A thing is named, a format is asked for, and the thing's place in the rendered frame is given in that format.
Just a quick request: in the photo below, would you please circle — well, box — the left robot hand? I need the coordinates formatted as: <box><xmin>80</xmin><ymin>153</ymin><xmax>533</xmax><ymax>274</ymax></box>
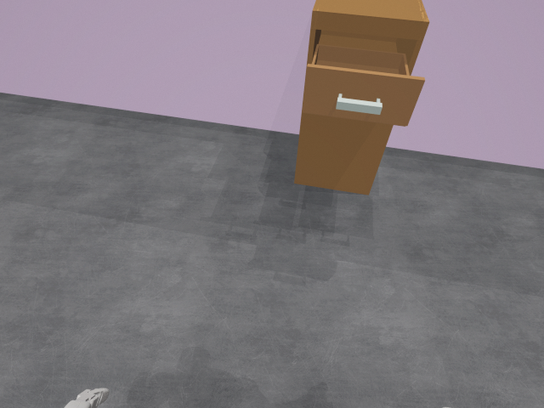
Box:
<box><xmin>65</xmin><ymin>388</ymin><xmax>110</xmax><ymax>408</ymax></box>

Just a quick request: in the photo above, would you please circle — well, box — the drawer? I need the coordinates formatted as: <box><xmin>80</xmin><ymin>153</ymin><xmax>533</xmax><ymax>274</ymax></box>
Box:
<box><xmin>302</xmin><ymin>44</ymin><xmax>425</xmax><ymax>127</ymax></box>

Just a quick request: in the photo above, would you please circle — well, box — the cabinet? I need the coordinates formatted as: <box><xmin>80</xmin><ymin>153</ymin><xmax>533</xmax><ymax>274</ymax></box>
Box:
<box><xmin>294</xmin><ymin>0</ymin><xmax>429</xmax><ymax>195</ymax></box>

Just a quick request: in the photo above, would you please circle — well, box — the handle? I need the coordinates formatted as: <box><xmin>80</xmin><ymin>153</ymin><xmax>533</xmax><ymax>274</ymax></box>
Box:
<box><xmin>336</xmin><ymin>93</ymin><xmax>383</xmax><ymax>115</ymax></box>

